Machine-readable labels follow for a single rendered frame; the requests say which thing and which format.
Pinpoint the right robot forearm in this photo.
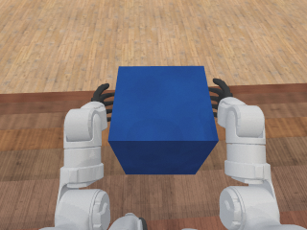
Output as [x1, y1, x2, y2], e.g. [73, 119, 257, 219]
[217, 97, 280, 219]

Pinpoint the carton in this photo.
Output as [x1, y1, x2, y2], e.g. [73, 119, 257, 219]
[107, 65, 219, 175]

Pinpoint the left robot hand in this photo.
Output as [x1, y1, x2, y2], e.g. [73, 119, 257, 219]
[91, 83, 115, 122]

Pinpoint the robot left thigh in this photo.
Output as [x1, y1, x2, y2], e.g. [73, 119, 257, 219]
[108, 216, 143, 230]

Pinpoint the left robot forearm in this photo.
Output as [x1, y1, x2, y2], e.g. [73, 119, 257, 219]
[54, 102, 107, 225]

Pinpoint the robot left upper arm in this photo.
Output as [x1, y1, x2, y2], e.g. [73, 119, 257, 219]
[38, 189, 111, 230]

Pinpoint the right robot hand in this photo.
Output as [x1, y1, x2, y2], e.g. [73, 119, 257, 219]
[208, 78, 233, 118]

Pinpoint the robot right upper arm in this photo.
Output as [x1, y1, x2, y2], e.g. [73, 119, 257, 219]
[219, 186, 307, 230]

